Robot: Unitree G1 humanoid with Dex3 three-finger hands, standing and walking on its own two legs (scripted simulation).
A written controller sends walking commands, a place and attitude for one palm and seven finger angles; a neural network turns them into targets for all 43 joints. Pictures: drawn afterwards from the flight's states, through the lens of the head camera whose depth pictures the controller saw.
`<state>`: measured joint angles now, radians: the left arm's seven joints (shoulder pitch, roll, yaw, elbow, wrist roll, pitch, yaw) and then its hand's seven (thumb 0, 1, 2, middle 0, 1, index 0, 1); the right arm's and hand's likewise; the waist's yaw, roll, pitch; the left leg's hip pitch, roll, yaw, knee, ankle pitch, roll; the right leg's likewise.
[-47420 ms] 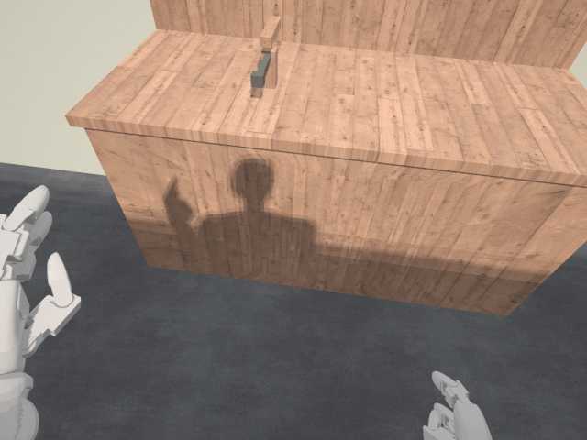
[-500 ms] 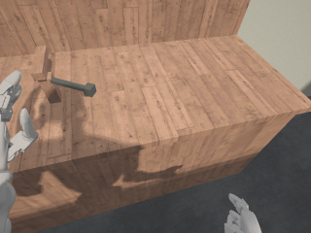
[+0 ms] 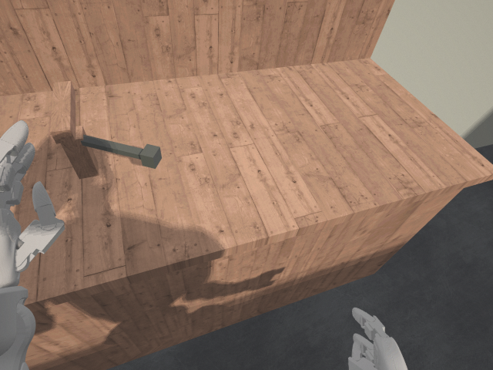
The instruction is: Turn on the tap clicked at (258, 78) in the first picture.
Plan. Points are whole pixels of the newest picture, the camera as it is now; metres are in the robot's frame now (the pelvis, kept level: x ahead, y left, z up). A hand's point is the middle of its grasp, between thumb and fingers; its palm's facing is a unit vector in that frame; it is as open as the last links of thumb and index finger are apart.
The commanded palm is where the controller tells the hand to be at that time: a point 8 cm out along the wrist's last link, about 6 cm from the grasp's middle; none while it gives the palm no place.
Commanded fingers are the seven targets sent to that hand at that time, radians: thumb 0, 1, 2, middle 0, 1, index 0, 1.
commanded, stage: come to a stop and stand still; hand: left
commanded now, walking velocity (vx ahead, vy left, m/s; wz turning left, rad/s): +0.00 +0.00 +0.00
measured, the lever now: (151, 156) +0.42 +0.22 +0.09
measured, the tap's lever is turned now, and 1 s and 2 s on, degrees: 57 57 57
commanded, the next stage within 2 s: look again from close up in 0.36 s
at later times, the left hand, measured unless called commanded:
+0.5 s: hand (72, 229) +0.22 +0.24 +0.16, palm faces +0.41 -0.85 -0.33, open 7.4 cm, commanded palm +0.17 +0.27 +0.18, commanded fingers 0.00 0.90 0.90 -0.20 -0.30 -0.20 -0.30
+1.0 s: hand (84, 239) +0.22 +0.23 +0.16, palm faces +0.39 -0.85 -0.35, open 7.4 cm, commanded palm +0.16 +0.26 +0.18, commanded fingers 0.00 0.90 0.90 -0.20 -0.30 -0.20 -0.30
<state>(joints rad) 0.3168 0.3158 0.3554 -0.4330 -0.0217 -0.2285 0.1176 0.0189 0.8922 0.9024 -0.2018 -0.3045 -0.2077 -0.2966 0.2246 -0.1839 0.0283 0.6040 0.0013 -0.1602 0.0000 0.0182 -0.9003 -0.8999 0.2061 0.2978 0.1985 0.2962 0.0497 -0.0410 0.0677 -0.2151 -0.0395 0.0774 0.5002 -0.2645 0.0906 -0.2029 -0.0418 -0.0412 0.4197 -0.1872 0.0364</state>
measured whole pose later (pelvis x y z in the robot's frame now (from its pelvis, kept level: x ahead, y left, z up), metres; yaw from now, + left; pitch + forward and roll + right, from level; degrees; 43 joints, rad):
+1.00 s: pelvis +0.00 -0.02 +0.00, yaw +0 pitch -1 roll -2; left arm 0.43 0.35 0.34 -0.46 -0.05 -0.19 0.12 0.02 0.89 0.90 -0.21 -0.30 -0.21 -0.30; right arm 0.20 -0.21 0.01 0.57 0.01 -0.10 -0.04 0.02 -0.90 -0.90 0.20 0.30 0.20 0.30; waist 0.02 -0.01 0.06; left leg -0.21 -0.01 0.06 0.46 -0.24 0.06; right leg -0.19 -0.02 -0.06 0.37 -0.16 0.02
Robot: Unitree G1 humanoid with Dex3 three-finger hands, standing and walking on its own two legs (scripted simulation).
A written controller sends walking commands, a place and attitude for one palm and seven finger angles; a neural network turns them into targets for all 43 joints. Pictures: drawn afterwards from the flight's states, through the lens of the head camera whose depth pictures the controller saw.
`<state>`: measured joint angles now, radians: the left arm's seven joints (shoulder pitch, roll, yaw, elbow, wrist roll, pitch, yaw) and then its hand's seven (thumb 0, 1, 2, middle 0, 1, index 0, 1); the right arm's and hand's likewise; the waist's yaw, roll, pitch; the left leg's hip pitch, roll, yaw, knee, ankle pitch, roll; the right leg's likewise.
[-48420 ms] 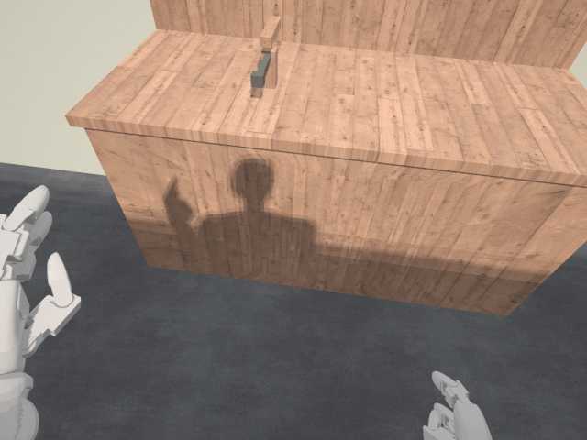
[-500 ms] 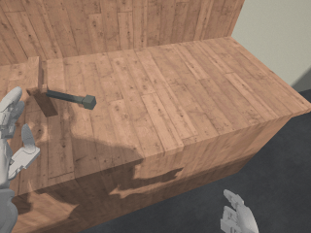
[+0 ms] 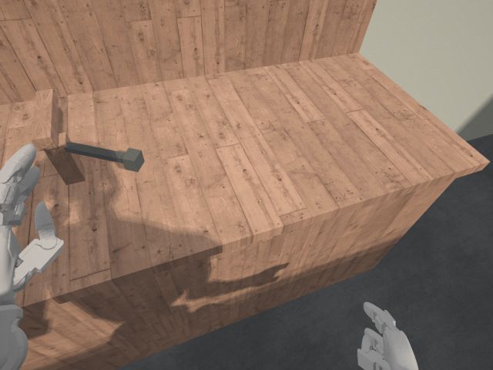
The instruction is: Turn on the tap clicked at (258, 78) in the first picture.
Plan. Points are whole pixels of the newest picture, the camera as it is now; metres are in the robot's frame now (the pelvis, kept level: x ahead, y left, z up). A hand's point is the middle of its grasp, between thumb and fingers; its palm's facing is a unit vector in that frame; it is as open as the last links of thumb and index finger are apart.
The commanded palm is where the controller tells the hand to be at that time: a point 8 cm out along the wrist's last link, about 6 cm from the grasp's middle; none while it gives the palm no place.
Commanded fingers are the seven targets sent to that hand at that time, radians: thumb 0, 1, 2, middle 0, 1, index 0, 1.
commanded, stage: shuffle to correct the standing spot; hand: left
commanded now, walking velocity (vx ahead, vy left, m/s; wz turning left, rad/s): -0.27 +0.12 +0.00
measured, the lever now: (133, 160) +0.43 +0.24 +0.08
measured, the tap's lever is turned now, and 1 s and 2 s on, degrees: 57 57 57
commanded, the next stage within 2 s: come to a stop and stand still in 0.18 s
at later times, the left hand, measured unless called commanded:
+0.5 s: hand out of the picture +0.16 +0.29 +0.17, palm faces +0.46 -0.81 -0.37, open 7.4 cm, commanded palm +0.10 +0.31 +0.17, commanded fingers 0.00 0.90 0.90 -0.20 -0.30 -0.20 -0.30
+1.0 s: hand (19, 282) +0.17 +0.26 +0.16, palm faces +0.28 -0.89 -0.35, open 7.4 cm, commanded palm +0.11 +0.32 +0.17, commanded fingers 0.00 0.90 0.90 -0.20 -0.30 -0.20 -0.30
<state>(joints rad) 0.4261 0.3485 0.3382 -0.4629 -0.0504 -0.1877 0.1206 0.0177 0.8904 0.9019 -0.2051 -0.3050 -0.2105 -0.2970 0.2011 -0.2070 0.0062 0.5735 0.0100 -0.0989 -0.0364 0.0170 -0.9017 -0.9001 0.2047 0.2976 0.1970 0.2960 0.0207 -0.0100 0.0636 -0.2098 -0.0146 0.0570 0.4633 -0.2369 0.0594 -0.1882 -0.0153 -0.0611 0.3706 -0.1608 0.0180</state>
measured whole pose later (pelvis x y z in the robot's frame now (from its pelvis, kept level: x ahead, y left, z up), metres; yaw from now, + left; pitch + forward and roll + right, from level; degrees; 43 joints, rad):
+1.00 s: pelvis -0.06 +0.05 -0.01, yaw -3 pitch +0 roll -2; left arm 0.42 0.35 0.32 -0.49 -0.03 -0.26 0.08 0.02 0.89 0.90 -0.20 -0.30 -0.21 -0.30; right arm 0.23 -0.22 -0.02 0.54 0.01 -0.16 0.01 0.02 -0.90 -0.90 0.20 0.30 0.20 0.30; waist 0.00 -0.02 0.05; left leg -0.32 -0.07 0.10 0.45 -0.14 0.12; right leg -0.20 -0.01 0.01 0.48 -0.28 0.00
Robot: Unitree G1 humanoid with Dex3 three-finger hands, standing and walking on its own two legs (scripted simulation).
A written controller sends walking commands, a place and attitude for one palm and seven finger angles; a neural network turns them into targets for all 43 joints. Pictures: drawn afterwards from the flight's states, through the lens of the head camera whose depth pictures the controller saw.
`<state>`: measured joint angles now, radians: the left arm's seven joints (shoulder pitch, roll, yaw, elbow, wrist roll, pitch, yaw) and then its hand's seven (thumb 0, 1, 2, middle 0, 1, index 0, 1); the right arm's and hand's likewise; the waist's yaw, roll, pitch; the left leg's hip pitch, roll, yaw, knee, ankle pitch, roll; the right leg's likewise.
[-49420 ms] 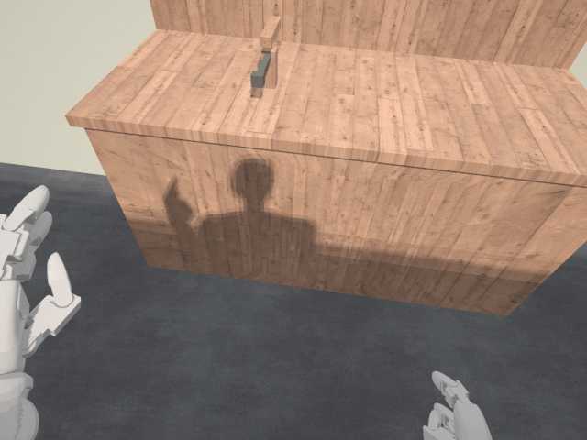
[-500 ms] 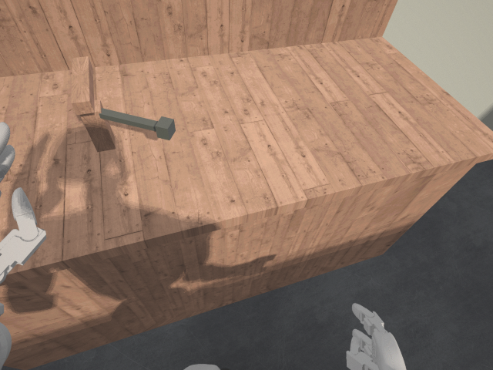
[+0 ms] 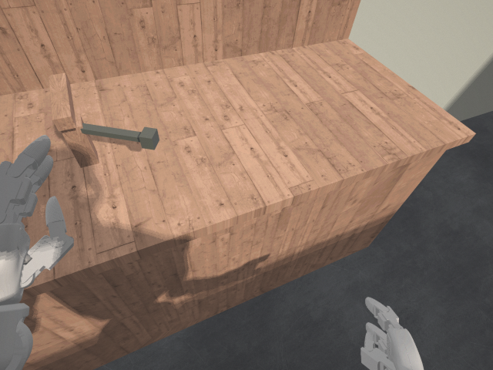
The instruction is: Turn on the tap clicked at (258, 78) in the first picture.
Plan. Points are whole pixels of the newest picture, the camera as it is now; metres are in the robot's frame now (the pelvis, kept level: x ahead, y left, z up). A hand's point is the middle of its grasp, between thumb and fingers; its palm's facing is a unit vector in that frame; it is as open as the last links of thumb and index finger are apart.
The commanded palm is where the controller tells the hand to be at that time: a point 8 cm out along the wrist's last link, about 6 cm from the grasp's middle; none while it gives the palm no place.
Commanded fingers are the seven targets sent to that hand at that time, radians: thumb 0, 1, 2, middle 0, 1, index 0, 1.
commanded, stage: come to a stop and stand still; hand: left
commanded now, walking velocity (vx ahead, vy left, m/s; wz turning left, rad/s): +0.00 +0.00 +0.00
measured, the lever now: (149, 138) +0.48 +0.22 +0.09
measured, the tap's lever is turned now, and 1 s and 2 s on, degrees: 57 57 57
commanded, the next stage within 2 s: look again from close up in 0.70 s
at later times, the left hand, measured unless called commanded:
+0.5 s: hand (62, 226) +0.24 +0.24 +0.16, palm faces +0.39 -0.84 -0.36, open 7.4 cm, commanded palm +0.17 +0.27 +0.18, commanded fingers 0.00 0.90 0.90 -0.20 -0.30 -0.20 -0.30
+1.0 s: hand (80, 226) +0.24 +0.22 +0.17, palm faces +0.40 -0.84 -0.37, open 7.4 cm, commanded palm +0.18 +0.25 +0.18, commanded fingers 0.00 0.90 0.90 -0.20 -0.30 -0.20 -0.30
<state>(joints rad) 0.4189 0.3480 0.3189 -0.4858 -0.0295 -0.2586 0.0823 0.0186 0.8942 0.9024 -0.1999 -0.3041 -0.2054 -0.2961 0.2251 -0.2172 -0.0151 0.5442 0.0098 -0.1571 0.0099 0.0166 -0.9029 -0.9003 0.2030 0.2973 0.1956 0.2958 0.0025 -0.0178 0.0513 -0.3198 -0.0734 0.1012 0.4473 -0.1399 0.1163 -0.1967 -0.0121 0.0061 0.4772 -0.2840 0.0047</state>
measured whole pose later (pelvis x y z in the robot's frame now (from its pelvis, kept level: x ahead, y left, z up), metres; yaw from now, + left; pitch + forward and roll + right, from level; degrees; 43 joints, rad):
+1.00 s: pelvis +0.03 -0.03 +0.01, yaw +1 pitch +0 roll -2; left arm 0.42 0.36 0.34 -0.45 -0.04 -0.19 0.11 0.02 0.89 0.90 -0.21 -0.31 -0.21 -0.30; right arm 0.21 -0.19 0.03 0.58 0.01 -0.09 -0.03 0.02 -0.90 -0.90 0.21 0.30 0.20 0.30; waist 0.02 0.01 0.02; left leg -0.28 -0.04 0.06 0.44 -0.17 0.09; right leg -0.10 0.02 -0.04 0.36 -0.26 0.00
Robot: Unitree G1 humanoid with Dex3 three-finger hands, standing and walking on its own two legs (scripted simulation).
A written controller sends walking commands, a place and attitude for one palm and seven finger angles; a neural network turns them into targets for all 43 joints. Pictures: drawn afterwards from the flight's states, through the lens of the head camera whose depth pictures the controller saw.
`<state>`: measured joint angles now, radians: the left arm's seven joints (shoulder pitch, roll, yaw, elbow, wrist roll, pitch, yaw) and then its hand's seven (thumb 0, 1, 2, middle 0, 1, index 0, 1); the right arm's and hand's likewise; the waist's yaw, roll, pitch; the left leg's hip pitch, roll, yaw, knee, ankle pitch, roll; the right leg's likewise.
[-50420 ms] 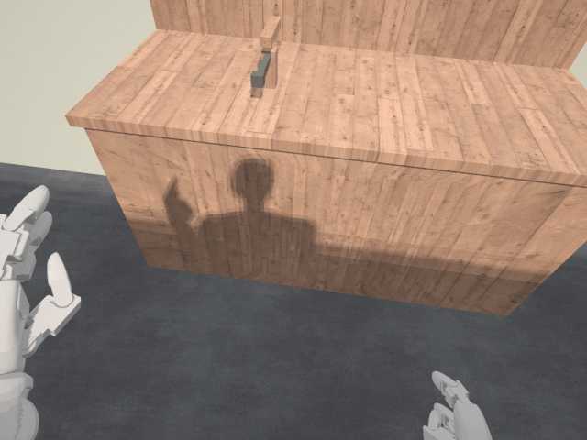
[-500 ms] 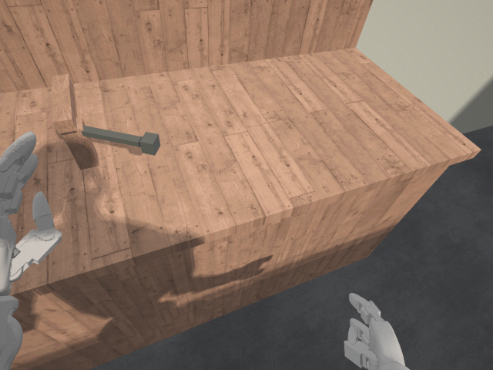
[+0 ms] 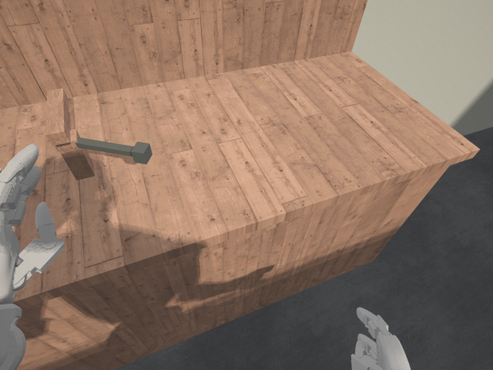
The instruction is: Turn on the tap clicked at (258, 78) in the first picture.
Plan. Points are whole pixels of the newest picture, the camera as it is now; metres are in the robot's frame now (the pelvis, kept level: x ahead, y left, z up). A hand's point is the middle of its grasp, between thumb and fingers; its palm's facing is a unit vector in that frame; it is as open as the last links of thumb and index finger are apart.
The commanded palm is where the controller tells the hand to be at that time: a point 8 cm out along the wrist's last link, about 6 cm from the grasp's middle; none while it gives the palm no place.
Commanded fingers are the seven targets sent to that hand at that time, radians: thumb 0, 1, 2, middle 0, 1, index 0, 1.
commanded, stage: look again from close up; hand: left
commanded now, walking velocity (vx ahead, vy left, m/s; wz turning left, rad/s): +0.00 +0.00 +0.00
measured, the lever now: (141, 153) +0.46 +0.24 +0.08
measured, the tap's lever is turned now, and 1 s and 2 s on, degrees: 57 57 57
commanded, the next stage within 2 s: turn the palm inward beside the body in 0.08 s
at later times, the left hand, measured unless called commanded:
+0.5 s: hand (91, 272) +0.20 +0.21 +0.13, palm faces +0.31 -0.87 -0.37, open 7.4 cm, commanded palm +0.15 +0.27 +0.17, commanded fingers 0.00 0.90 0.90 -0.20 -0.30 -0.20 -0.30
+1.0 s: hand (104, 258) +0.21 +0.19 +0.16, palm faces +0.50 -0.83 -0.25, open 7.4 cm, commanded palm +0.15 +0.23 +0.16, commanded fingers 0.00 0.90 0.90 -0.20 -0.30 -0.20 -0.30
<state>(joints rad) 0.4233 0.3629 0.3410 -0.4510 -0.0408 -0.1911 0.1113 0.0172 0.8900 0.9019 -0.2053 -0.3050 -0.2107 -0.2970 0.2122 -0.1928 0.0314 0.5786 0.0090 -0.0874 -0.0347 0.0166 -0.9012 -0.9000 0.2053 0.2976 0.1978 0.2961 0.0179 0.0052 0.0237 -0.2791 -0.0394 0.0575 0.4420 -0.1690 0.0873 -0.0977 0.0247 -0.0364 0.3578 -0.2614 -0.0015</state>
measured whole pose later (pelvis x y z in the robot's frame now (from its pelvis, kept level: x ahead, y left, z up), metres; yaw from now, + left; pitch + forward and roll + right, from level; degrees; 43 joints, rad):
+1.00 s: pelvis +0.00 -0.09 -0.02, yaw +0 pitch +0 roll +1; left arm 0.36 0.34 0.41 -0.36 -0.20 0.00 0.10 0.02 0.89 0.90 -0.21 -0.31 -0.21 -0.30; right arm 0.19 -0.23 0.04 0.68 0.01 -0.13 -0.08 0.02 -0.90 -0.90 0.21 0.30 0.20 0.30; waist 0.05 0.04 -0.08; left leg -0.38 0.02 -0.01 0.66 -0.27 -0.03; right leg -0.23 0.09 -0.08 0.65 -0.42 -0.11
